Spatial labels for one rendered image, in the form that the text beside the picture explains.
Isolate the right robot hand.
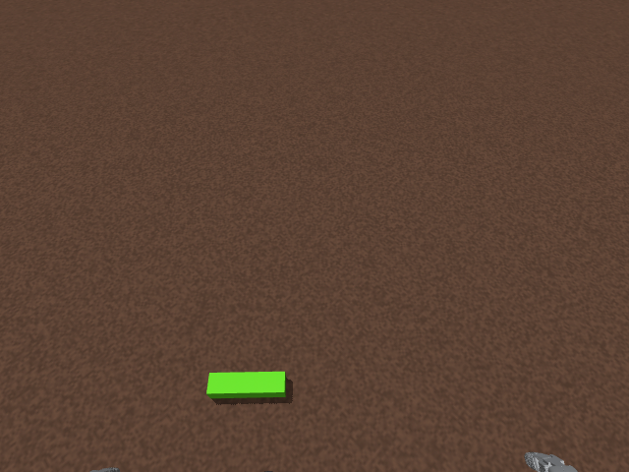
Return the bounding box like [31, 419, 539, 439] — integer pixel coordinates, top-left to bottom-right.
[524, 452, 578, 472]

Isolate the carton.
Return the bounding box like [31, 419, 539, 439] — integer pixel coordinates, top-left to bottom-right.
[206, 372, 286, 398]

